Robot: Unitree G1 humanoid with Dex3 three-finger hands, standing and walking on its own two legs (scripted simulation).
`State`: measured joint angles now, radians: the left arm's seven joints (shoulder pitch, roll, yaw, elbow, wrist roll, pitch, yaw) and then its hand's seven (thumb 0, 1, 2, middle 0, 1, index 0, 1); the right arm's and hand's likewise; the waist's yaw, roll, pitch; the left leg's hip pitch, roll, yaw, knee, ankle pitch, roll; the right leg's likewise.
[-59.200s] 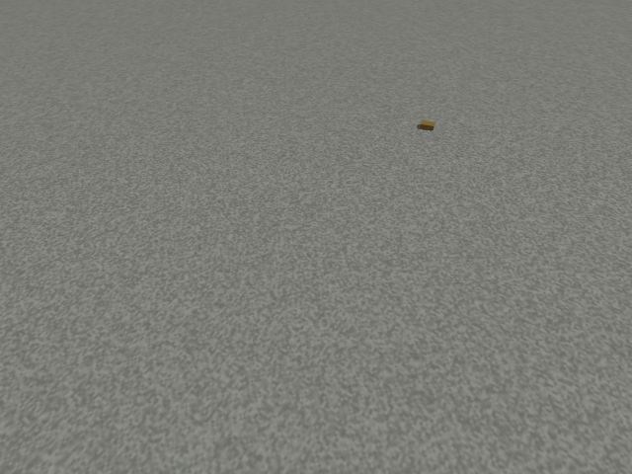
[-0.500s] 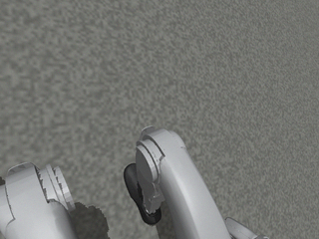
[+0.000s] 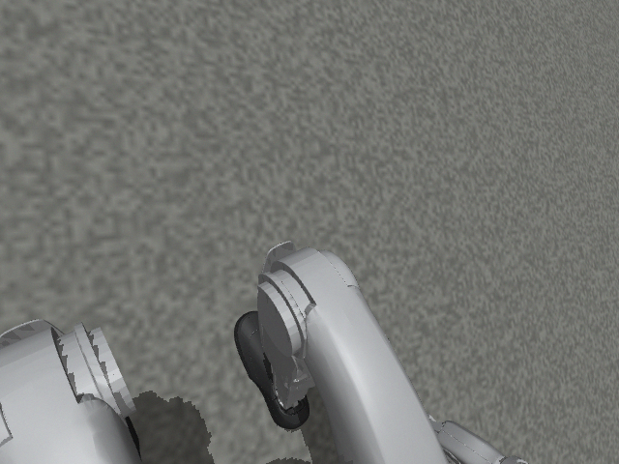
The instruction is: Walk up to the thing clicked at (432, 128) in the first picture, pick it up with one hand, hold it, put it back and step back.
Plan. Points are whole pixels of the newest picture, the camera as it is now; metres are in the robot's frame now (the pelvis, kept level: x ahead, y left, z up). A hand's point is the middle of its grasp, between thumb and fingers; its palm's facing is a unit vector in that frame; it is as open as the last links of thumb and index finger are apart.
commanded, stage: close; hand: left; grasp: from above
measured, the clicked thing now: out of the picture +0.39 +0.37 -0.29
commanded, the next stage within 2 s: settle in 0.66 s
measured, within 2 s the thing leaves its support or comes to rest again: neither
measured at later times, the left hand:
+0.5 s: hand out of the picture +0.38 +0.36 -0.26, palm faces -0.31 -0.34 -0.89, open 6.7 cm
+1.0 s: hand out of the picture +0.39 +0.36 -0.25, palm faces -0.28 -0.35 -0.90, open 6.4 cm
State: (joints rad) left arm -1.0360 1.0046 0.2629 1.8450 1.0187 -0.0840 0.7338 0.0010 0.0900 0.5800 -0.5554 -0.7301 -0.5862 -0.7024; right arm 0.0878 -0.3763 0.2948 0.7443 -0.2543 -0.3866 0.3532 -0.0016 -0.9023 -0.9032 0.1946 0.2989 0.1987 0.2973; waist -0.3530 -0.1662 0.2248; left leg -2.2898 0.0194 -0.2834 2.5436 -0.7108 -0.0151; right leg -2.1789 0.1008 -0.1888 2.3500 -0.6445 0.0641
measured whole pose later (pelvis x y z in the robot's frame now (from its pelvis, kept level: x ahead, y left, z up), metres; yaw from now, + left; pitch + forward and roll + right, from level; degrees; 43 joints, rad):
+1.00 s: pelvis +0.00 +0.00 +0.00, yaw +0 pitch +25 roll -15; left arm -1.02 0.98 0.26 1.81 1.00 -0.06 0.72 0.02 0.47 0.15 -0.90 -0.53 -0.99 -0.42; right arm 0.10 -0.36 0.29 0.75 -0.25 -0.39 0.36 0.00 -0.91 -0.90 0.20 0.30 0.20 0.30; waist -0.33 -0.16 0.20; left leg -2.29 0.02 -0.28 2.53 -0.71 -0.01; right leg -2.17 0.09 -0.19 2.34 -0.65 0.06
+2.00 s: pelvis +0.01 -0.01 +0.03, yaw +8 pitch +34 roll -7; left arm -0.88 0.65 0.20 1.41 0.95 0.05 0.42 0.01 0.47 0.14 -1.00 -0.36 -1.06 -0.29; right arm 0.17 -0.31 0.04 0.82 -0.13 -0.22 0.26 0.00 -0.91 -0.90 0.19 0.30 0.20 0.30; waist -0.17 0.03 -0.10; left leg -2.27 0.01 -0.13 2.37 -0.69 -0.02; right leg -2.21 0.05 -0.07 2.30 -0.68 0.03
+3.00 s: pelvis +0.05 -0.01 +0.34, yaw +13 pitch +20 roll -2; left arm -0.41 0.36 -0.16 0.82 0.80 0.39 0.18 0.02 0.54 0.00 -1.09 -0.15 -1.14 -0.10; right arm 0.21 -0.24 0.01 0.77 0.04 -0.10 -0.07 0.00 -0.91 -0.91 0.20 0.30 0.20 0.30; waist -0.07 0.05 -0.17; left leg -1.14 0.04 -0.05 1.32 -0.53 -0.02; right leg -1.10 0.04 -0.01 1.28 -0.53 0.00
